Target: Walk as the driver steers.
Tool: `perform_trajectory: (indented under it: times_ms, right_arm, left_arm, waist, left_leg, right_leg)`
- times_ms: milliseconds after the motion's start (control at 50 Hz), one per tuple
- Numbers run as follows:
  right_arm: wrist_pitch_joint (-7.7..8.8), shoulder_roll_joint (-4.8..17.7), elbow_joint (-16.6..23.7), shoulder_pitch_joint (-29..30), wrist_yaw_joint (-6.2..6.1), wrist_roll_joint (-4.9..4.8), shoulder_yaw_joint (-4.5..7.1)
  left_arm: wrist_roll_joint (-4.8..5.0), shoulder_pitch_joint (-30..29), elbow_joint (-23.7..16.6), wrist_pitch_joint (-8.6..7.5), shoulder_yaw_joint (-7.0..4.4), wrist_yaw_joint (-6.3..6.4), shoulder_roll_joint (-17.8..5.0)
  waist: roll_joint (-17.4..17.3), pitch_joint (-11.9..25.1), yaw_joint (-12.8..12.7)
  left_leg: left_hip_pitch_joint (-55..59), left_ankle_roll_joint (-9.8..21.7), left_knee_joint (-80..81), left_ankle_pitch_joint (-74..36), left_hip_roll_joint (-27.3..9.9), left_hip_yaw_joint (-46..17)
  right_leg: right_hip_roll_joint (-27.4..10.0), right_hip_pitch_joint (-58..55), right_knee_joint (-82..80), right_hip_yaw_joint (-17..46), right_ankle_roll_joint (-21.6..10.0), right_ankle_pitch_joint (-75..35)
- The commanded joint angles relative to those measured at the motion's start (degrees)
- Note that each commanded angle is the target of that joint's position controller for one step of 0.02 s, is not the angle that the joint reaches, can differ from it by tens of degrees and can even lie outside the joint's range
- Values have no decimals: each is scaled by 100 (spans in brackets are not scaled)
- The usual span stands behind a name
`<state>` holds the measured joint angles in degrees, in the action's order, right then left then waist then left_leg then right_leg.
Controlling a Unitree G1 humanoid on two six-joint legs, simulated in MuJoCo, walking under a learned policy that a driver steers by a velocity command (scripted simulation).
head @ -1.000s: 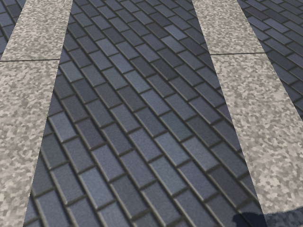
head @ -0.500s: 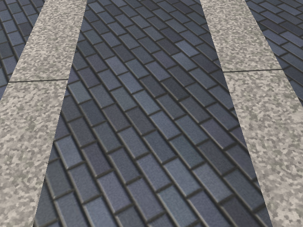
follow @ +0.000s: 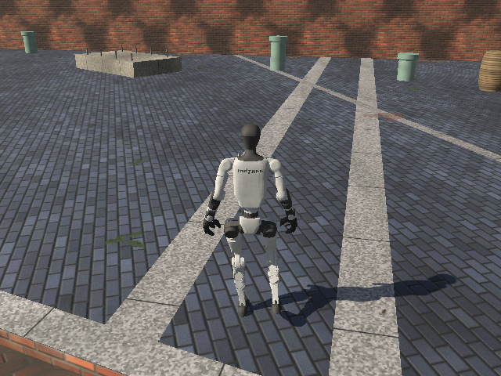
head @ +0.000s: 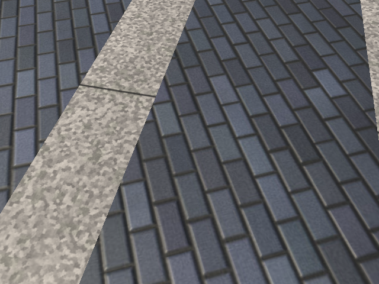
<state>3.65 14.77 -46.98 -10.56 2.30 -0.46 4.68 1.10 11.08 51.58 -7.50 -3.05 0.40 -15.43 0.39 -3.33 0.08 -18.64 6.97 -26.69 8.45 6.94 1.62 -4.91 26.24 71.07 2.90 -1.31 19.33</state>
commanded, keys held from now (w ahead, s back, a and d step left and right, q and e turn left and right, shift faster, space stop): w+q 0.06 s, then w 0.14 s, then w+e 0.64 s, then w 0.12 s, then no key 0.04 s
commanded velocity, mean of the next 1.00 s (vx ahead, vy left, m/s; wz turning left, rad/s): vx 0.49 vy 0.00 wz -0.15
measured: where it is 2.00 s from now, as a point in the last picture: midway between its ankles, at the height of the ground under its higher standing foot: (222, 202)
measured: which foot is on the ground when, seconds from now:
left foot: down 0.00-0.40, up 0.42-0.84, down 0.86-1.00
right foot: up 0.00-0.36, down 0.38-0.88, up 0.90-1.00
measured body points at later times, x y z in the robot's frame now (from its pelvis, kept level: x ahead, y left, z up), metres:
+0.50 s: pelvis +0.31 -0.07 +0.00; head +0.33 -0.07 +0.45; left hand +0.43 +0.20 -0.10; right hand +0.39 -0.34 -0.12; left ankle +0.19 +0.07 -0.64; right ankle +0.36 -0.14 -0.73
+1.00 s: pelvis +0.59 -0.04 +0.00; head +0.61 -0.04 +0.45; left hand +0.73 +0.22 -0.12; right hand +0.69 -0.33 -0.08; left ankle +0.66 +0.05 -0.73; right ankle +0.48 -0.15 -0.64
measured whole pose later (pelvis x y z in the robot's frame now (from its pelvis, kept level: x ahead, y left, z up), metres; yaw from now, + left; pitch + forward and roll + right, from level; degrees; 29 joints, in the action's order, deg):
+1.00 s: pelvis +0.59 -0.04 +0.00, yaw -14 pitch +2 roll +1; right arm 6.5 14.7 -40.7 -10.0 0.8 0.6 3.3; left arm 1.1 18.7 43.9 -2.6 -3.4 0.4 -16.7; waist 2.0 0.0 -0.7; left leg -18.4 1.6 -25.9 9.6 2.6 -0.2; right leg 1.5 24.7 66.1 4.9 -1.2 23.3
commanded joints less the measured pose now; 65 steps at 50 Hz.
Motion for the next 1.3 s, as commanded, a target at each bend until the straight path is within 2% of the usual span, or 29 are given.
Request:
perform_trajectory:
  times_ms: [20,60,160,260,300,340,360,380,400,420,440,480,500,560,680,780,840,860,880,900,920,940,980,1040,1080,1180,1260,1280,1300]
  right_arm:
    - [169,630,493,206,-70,5,110]
    - [181,824,468,-50,-167,5,156]
    - [149,771,295,-647,-264,-32,123]
    - [113,827,65,-1152,-277,-14,112]
    - [48,903,6,-1277,-313,19,133]
    - [-2,1001,55,-1067,-336,26,149]
    - [-22,963,109,-915,-339,40,117]
    - [-10,824,248,-846,-352,114,34]
    - [119,367,323,-1535,-292,92,-94]
    - [256,628,346,-1327,-251,67,-95]
    - [348,895,506,-720,-205,-78,-33]
    - [429,817,641,-171,-226,41,-36]
    - [409,797,676,-207,-249,126,-3]
    - [290,614,777,-281,-299,150,-19]
    - [305,358,1174,959,-277,95,-121]
    - [415,568,1388,1472,-148,-2,-56]
    - [493,850,1223,646,-173,7,93]
    - [512,1080,1114,-180,-215,108,174]
    - [468,1541,1005,-997,-254,216,288]
    - [397,1413,758,-1294,-188,83,287]
    - [365,922,824,-1032,-185,12,162]
    - [320,715,850,-751,-188,29,91]
    - [294,535,808,-290,-151,123,-5]
    - [346,563,682,-102,-110,124,-15]
    - [320,795,586,-7,-141,89,41]
    - [124,982,300,-360,-217,-21,56]
    - [55,902,159,-414,-239,-86,-2]
    - [99,732,153,-615,-240,30,-68]
    - [157,377,116,-1230,-221,173,-204]
  left_arm:
    - [-117,380,-347,103,-212,61,-621]
    - [-218,-119,-584,165,-201,113,-550]
    - [-179,-1076,-836,74,-82,15,-290]
    - [-74,-1699,-1109,-20,-44,-181,-463]
    - [-53,-1706,-1187,-54,-40,-258,-534]
    - [-34,-1101,-1065,-57,-112,-291,-710]
    - [-47,-287,-828,-49,-221,-281,-908]
    - [-98,747,-643,-23,-304,-263,-1219]
    - [-102,1272,-533,36,-442,-283,-1660]
    - [46,1276,-503,91,-322,-298,-1189]
    - [47,856,-624,132,-247,-259,-909]
    - [-64,322,-815,192,-186,-233,-737]
    - [-103,245,-858,190,-143,-223,-647]
    - [-44,296,-890,197,-186,-168,-745]
    - [53,843,-818,314,-288,9,-947]
    - [76,1226,-792,454,-300,74,-902]
    - [42,971,-936,499,-307,83,-855]
    - [-30,844,-1051,472,-213,50,-601]
    - [-29,1425,-1151,411,-90,53,-197]
    - [73,1876,-1137,364,-37,43,-292]
    - [129,1556,-1038,363,-148,34,-773]
    - [75,969,-1140,379,-170,24,-870]
    - [-53,460,-1295,379,-187,7,-722]
    - [-81,647,-1285,437,-116,-8,-381]
    - [-139,472,-1339,437,-28,-22,-207]
    - [-109,-239,-1477,431,-17,-117,-328]
    - [-205,-79,-1450,412,-142,-112,-564]
    - [-252,106,-1476,413,-224,-49,-911]
    - [-364,247,-1556,472,-222,12,-1090]
  waist:
    - [-43,465,-268]
    - [-154,312,-156]
    - [-435,276,315]
    - [-525,115,592]
    - [-588,111,537]
    - [-715,466,156]
    - [-620,1006,-268]
    - [-178,1805,-678]
    - [1412,2404,-418]
    - [1343,2359,-540]
    - [875,1442,-575]
    - [-72,589,-313]
    - [-37,532,-135]
    - [312,531,45]
    - [431,382,-329]
    - [510,356,-422]
    - [661,692,94]
    - [461,1401,494]
    - [-688,2331,485]
    - [-1962,2573,363]
    - [-1158,1708,455]
    - [-599,1038,475]
    - [-389,305,197]
    - [-568,400,-132]
    - [-578,559,-156]
    - [-617,790,116]
    - [-464,885,-111]
    - [-78,1146,-105]
    - [789,1738,101]
  left_leg:
    - [458,1019,1557,-562,-1567,-2044]
    - [169,1010,1640,-697,-1431,-1793]
    - [247,579,1510,-509,-1138,-1263]
    - [1525,575,1054,-679,-1700,-1592]
    - [2149,496,833,-1419,-1965,-1647]
    - [2339,318,233,-3293,-1883,-1343]
    - [2160,180,-654,-4132,-1608,-1020]
    - [1189,-9,-2170,-3160,-1330,-737]
    - [-1246,-561,-4317,188,-325,-339]
    - [-2286,-542,-4834,2147,-334,-882]
    - [-2810,-487,-4990,1754,-659,-944]
    - [-2543,-506,-4240,1063,-1031,-737]
    - [-2188,-551,-3872,891,-1159,-725]
    - [-1883,-785,-3126,747,-1183,-576]
    - [-1250,-989,-821,-1213,-776,-428]
    - [-992,-866,-12,-967,-586,-626]
    - [289,-520,409,-630,-629,-542]
    - [1641,-174,137,-641,-1248,-965]
    - [3776,577,70,-315,-2499,-2791]
    - [4262,1098,623,821,-3181,-4669]
    - [3594,891,826,1547,-2942,-4259]
    - [2811,669,907,1306,-2644,-3384]
    - [1526,570,1202,-227,-2198,-2398]
    - [882,627,1201,-3063,-1988,-1422]
    - [712,604,1202,-3753,-1886,-924]
    - [845,362,1026,-3210,-1766,-560]
    - [925,-36,147,-2266,-1573,-634]
    - [611,-338,-434,-1583,-1254,-423]
    - [-401,-711,-1478,579,-836,-164]
  right_leg:
    - [-373,742,-625,194,186,-354]
    - [-298,915,-1350,87,378,-935]
    - [48,540,-3503,-110,352,-2859]
    - [122,1091,-4107,-152,76,-2467]
    - [184,1268,-4204,-221,-143,-1823]
    - [473,386,-4338,-472,-417,-1388]
    - [589,-774,-4407,-517,-626,-1678]
    - [-196,-2456,-4233,491,-1024,-2013]
    - [-1361,-4585,-4641,3179,-2019,-1060]
    - [-1448,-4964,-5337,4238,-1987,-68]
    - [-1302,-4325,-5416,3512,-1689,129]
    - [-854,-2781,-5618,2435,-1480,-945]
    - [-673,-2361,-5739,2149,-1432,-1462]
    - [-449,-1810,-5918,1713,-1496,-2245]
    - [22,-1215,-5828,1161,-1090,-2256]
    - [-251,-1906,-5245,1909,-975,-1779]
    - [-95,-1915,-4420,2034,-737,-2431]
    - [155,-1441,-3280,1691,-564,-2348]
    - [884,179,-1394,948,-185,-756]
    - [930,1434,-198,708,-39,1470]
    - [599,1887,261,841,-15,1124]
    - [405,1900,274,624,9,641]
    - [158,1576,-316,474,42,189]
    - [133,879,-1132,188,207,185]
    - [116,522,-1987,10,265,-397]
    - [361,-279,-3447,-144,176,-1785]
    - [505,-1281,-4637,-187,-172,-2461]
    - [-63,-2042,-4566,303,-392,-4410]
    - [-1168,-3362,-4133,1338,-1139,-6165]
